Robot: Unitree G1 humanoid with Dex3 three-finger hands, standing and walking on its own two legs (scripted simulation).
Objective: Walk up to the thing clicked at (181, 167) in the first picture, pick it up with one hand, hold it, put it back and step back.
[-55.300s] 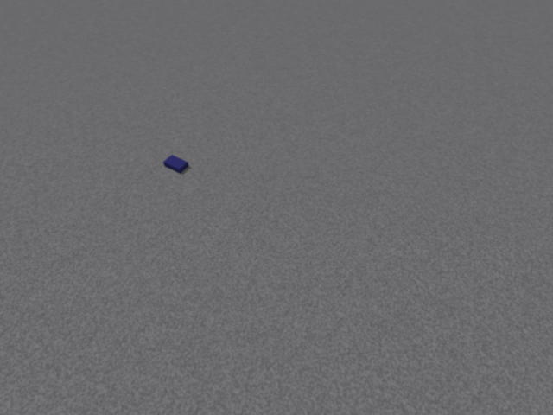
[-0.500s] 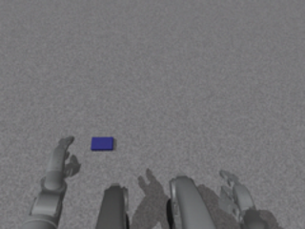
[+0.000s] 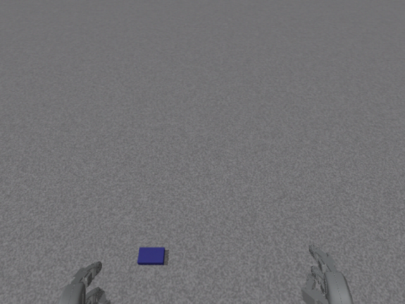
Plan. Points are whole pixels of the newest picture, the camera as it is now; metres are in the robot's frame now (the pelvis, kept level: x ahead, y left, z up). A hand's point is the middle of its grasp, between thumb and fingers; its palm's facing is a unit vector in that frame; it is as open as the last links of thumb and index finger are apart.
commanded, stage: home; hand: left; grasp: from above
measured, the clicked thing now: (151, 256) +0.48 +0.21 -0.70
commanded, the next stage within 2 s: none
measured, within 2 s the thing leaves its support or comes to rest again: neither
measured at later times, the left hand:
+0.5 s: hand out of the picture +0.16 +0.19 -0.05, palm faces +0.06 -0.98 -0.20, open 7.4 cm
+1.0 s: hand out of the picture +0.16 +0.19 -0.04, palm faces +0.05 -0.98 -0.19, open 7.4 cm
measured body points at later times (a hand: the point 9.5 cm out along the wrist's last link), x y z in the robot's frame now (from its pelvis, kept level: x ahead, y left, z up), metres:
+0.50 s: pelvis +0.00 +0.01 +0.00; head +0.02 +0.02 +0.45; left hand +0.16 +0.24 -0.03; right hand +0.16 -0.23 -0.06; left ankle +0.00 +0.13 -0.68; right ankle +0.03 -0.13 -0.68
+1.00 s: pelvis +0.00 +0.01 +0.00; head +0.02 +0.01 +0.45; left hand +0.16 +0.24 -0.03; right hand +0.16 -0.24 -0.05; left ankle +0.00 +0.13 -0.68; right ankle +0.03 -0.13 -0.68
